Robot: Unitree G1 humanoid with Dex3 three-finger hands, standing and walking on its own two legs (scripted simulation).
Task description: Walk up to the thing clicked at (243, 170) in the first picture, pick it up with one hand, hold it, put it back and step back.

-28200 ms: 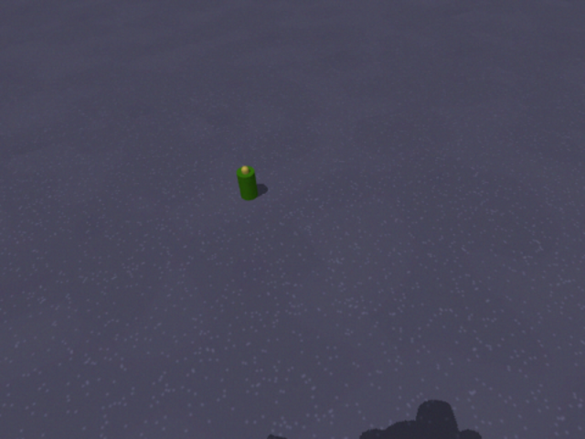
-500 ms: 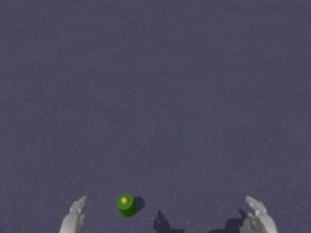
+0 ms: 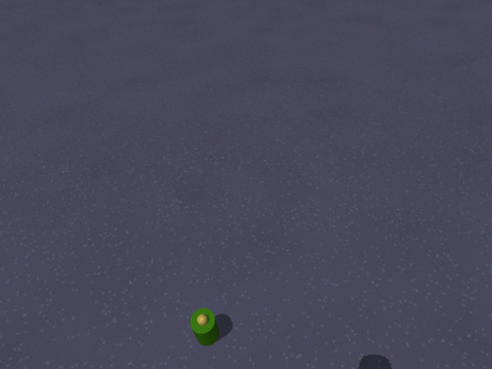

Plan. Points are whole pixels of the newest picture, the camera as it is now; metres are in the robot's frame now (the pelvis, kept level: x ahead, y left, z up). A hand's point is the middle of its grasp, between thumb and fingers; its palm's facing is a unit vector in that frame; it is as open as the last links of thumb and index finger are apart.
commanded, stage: stand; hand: left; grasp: from the side
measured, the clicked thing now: (204, 326) +0.41 +0.21 -0.67
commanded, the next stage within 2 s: step back in 1.80 s
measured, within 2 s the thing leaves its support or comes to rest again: neither
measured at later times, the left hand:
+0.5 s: hand out of the picture +0.04 +0.25 -0.14, palm faces +0.00 -0.94 -0.35, open 7.4 cm
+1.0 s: hand out of the picture +0.07 +0.24 -0.13, palm faces -0.03 -0.94 -0.34, open 7.4 cm
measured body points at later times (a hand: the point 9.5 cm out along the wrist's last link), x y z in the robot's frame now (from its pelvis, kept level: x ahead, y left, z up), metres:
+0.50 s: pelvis -0.01 +0.00 +0.02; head -0.01 -0.01 +0.47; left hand +0.04 +0.30 -0.11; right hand +0.05 -0.28 -0.13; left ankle +0.00 +0.12 -0.72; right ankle +0.02 -0.13 -0.72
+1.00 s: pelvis +0.00 -0.01 +0.02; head +0.01 -0.01 +0.47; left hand +0.07 +0.29 -0.11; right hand +0.05 -0.30 -0.12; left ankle +0.00 +0.12 -0.72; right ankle +0.02 -0.13 -0.72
